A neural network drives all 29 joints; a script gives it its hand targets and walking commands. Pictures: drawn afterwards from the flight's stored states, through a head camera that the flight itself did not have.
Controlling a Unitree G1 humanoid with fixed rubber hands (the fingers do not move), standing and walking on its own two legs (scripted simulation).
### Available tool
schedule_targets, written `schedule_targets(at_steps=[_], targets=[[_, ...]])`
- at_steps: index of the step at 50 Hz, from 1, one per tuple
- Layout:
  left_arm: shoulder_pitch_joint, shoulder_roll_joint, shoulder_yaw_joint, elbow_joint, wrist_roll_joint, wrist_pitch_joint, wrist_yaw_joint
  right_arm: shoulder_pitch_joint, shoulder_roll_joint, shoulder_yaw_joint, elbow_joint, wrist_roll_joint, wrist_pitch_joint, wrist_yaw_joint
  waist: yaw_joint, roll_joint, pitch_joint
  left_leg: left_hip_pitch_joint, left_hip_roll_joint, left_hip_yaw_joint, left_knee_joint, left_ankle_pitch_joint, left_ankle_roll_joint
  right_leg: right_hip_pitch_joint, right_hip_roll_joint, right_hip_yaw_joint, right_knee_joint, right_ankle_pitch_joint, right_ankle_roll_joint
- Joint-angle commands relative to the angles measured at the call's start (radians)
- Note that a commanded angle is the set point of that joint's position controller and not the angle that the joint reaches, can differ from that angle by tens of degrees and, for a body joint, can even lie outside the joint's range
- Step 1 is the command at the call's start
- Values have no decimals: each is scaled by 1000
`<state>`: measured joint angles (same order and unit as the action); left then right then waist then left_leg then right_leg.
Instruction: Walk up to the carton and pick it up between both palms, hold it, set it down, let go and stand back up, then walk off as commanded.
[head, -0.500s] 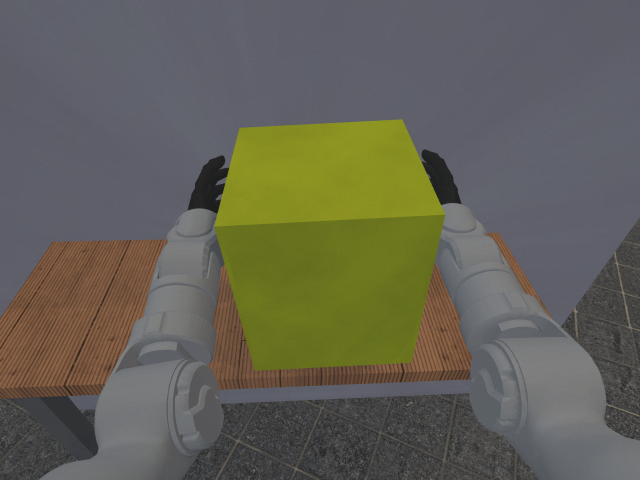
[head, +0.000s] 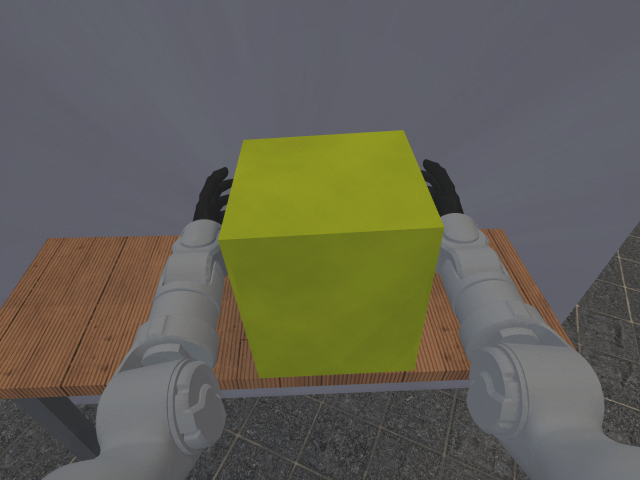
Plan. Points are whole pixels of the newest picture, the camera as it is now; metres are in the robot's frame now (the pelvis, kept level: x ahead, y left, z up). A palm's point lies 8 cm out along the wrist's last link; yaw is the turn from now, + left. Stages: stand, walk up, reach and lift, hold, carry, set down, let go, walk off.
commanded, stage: set down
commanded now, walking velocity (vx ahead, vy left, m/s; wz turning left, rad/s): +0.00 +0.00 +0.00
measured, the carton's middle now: (329, 256) +0.40 +0.00 +0.11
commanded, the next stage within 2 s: none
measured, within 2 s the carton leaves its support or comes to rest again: rests again in 0.84 s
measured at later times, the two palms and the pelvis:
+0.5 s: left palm (213, 241) +0.41 +0.16 +0.13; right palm (443, 234) +0.41 -0.15 +0.14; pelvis +0.00 +0.00 +0.00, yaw +0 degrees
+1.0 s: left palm (216, 249) +0.41 +0.15 +0.11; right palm (443, 246) +0.41 -0.15 +0.12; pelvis +0.00 +0.00 +0.00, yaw +0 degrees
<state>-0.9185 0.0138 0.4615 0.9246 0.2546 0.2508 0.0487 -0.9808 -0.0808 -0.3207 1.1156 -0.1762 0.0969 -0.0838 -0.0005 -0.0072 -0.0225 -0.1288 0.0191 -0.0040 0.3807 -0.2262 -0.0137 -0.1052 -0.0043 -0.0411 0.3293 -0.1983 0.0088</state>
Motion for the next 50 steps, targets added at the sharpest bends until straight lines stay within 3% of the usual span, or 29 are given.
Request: schedule_targets(at_steps=[1,7,13,15,17,18,21,24,29,34,37,39,42,45,47,50], targets=[[-599,-479,-179,-74,24,-81,-135,-625,616,81,-218,25,-128,173,46,-2,-473,30,-32,99,-65,419,-37,212,49,-39,-18,407,51],[-604,-483,-202,-80,16,-119,-128,-640,635,90,-274,10,-162,172,41,-8,-545,12,-35,106,-52,436,-42,224,48,-35,-6,466,54],[-577,-476,-160,-44,43,-123,-139,-593,641,70,-243,-26,-155,177,65,-20,-461,-28,-34,117,-88,343,-22,219,39,-34,-20,375,53],[-594,-465,-168,-46,48,-129,-139,-569,635,53,-217,-34,-152,177,42,-5,-461,-18,-33,118,-81,351,-30,209,39,-36,-15,376,54],[-579,-473,-169,-38,45,-133,-136,-595,630,48,-256,-31,-164,180,46,-5,-472,-12,-32,114,-81,357,-30,202,45,-42,-18,377,52],[-570,-458,-149,-28,56,-134,-139,-567,634,55,-220,-40,-158,181,56,-19,-437,-22,-34,119,-87,351,-26,213,40,-37,-16,380,57],[-552,-464,-158,-32,56,-145,-141,-542,632,41,-232,-61,-168,181,41,-16,-452,-14,-31,116,-81,364,-30,211,44,-41,-13,386,53],[-564,-453,-144,-30,58,-155,-142,-554,641,36,-246,-64,-172,186,58,-10,-448,-39,-33,122,-89,338,-24,213,37,-36,-8,367,54],[-545,-459,-148,-29,63,-173,-143,-508,645,34,-230,-89,-180,186,48,-20,-434,-37,-34,124,-83,355,-22,211,38,-38,-8,389,58],[-561,-463,-154,-33,64,-187,-138,-511,641,11,-235,-106,-197,193,48,-5,-436,-17,-24,122,-89,344,-29,167,43,-51,-14,321,48],[-507,-468,-147,-20,70,-195,-139,-487,638,21,-249,-111,-207,191,54,-8,-455,-32,-30,125,-75,381,-27,187,36,-42,-4,383,49],[-480,-450,-122,4,90,-188,-142,-468,636,25,-244,-109,-201,196,65,-4,-397,-28,-24,127,-88,366,-25,183,39,-39,-9,349,49],[-495,-456,-138,-18,82,-192,-144,-468,626,12,-253,-125,-211,194,48,-7,-417,-21,-26,128,-80,379,-26,174,43,-47,-8,354,48],[-483,-465,-148,-36,76,-205,-142,-465,638,26,-277,-124,-226,195,57,-4,-436,-15,-23,123,-72,412,-27,167,41,-46,2,372,51],[-460,-446,-112,-11,98,-205,-146,-447,646,28,-273,-133,-219,193,67,-25,-419,-44,-29,134,-84,365,-14,199,32,-34,1,391,54],[-448,-448,-119,-13,101,-205,-155,-416,651,26,-258,-139,-218,192,57,-18,-369,-69,-31,131,-95,346,-12,210,28,-34,6,380,57]])
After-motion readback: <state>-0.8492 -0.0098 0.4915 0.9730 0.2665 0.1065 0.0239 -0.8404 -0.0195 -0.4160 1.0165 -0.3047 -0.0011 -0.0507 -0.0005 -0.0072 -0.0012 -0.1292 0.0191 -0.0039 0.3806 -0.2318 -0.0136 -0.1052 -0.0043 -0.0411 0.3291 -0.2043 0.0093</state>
